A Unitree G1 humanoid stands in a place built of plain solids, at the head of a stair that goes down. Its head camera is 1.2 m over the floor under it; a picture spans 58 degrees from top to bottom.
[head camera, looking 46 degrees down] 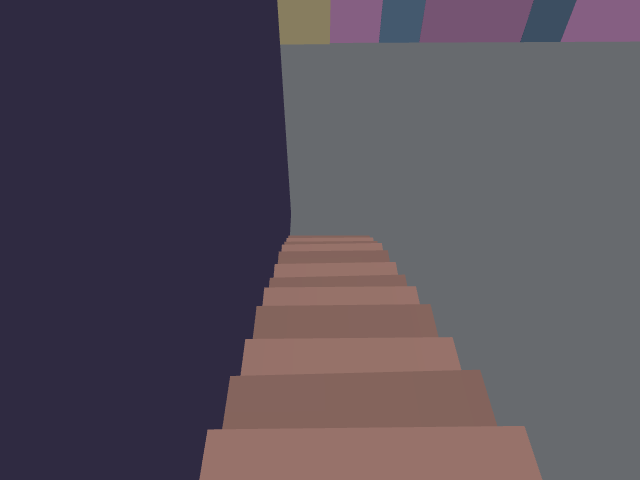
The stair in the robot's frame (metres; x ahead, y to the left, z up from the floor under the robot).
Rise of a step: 0.19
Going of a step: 0.25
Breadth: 0.96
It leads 1 degrees to the left of straight ahead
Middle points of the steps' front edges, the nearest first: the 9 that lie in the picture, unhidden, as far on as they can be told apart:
0.45 -0.08 0.00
0.70 -0.07 -0.19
0.96 -0.07 -0.38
1.26 -0.07 -0.57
1.52 -0.07 -0.75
1.75 -0.06 -0.94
2.02 -0.06 -1.13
2.31 -0.06 -1.32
2.57 -0.05 -1.51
